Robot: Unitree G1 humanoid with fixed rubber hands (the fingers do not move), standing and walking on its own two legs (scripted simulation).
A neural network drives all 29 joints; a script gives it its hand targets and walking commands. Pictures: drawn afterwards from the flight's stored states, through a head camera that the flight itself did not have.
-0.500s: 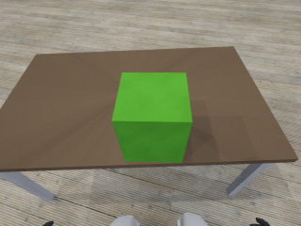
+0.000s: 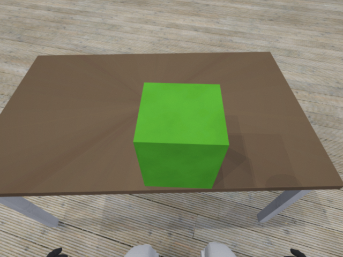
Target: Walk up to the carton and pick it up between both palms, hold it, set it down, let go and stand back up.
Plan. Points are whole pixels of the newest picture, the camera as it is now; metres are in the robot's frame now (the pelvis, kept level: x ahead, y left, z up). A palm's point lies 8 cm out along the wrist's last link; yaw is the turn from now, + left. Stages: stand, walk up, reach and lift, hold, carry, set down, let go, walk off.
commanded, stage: walk up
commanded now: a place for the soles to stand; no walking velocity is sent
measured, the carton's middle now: (179, 138) +0.43 -0.01 -0.03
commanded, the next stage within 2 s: reach and lift in 0.76 s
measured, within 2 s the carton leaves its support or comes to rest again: neither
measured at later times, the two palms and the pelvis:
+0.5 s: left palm out of the picture +0.11 +0.31 -0.10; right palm out of the picture +0.11 -0.31 -0.11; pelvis +0.03 +0.00 +0.00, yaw +0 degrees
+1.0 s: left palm (52, 245) +0.16 +0.29 -0.08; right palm out of the picture +0.13 -0.32 -0.11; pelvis +0.00 -0.01 +0.00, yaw +0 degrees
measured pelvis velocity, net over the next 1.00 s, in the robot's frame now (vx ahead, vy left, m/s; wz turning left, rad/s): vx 0.00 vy -0.01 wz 0.00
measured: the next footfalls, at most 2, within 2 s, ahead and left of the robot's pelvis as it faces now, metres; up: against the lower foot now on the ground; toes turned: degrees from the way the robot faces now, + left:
none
